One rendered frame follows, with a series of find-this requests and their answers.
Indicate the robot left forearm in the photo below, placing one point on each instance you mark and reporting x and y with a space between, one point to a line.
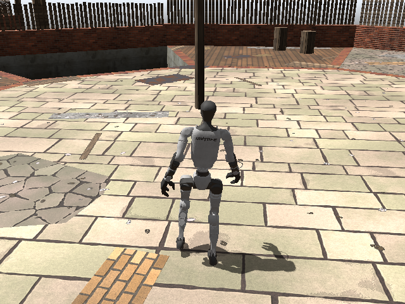
171 169

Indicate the robot left hand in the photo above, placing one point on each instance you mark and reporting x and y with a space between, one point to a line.
164 187

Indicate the robot right hand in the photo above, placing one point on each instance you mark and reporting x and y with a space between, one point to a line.
237 177

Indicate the robot right forearm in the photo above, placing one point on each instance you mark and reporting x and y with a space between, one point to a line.
234 166

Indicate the humanoid robot torso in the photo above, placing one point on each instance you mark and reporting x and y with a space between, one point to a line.
204 153

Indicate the right robot upper arm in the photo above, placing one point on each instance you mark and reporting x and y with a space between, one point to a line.
228 144

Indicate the left robot thigh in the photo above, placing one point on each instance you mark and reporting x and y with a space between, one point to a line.
186 184

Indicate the left robot upper arm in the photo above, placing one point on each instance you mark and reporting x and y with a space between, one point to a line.
182 142

